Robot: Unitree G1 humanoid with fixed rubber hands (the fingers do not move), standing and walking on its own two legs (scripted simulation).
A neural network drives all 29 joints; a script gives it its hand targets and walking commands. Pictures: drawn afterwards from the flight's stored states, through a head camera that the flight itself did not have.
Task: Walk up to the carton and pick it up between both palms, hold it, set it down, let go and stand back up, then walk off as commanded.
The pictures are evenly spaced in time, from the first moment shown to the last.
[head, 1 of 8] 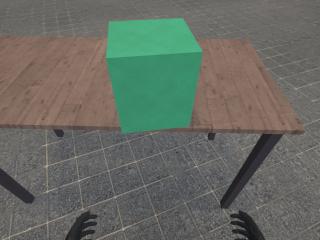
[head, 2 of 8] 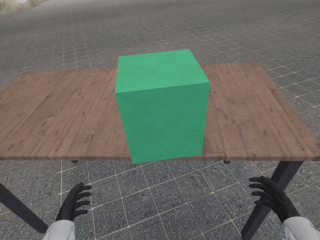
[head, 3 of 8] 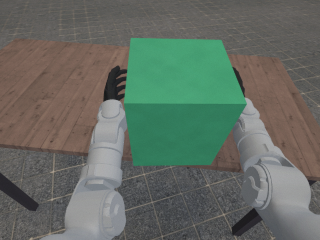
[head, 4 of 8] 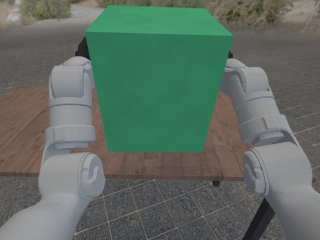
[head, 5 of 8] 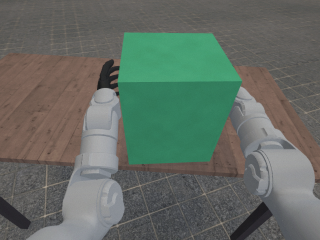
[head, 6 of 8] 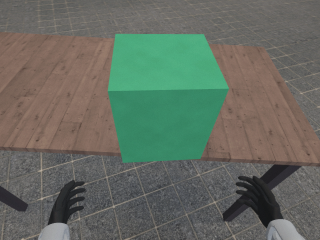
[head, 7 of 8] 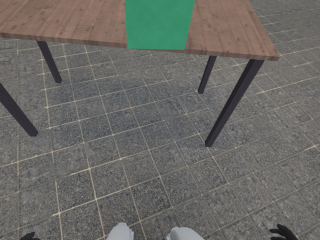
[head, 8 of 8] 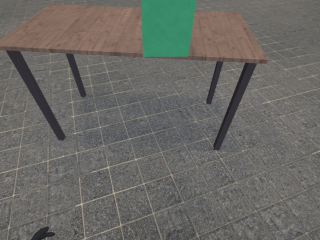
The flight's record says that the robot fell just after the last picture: no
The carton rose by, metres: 0.21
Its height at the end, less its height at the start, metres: +0.00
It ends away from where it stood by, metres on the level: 0.01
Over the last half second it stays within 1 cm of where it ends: yes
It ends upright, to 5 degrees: yes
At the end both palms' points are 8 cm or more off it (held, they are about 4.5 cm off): yes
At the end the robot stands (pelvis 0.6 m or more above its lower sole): yes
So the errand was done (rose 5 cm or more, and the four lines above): yes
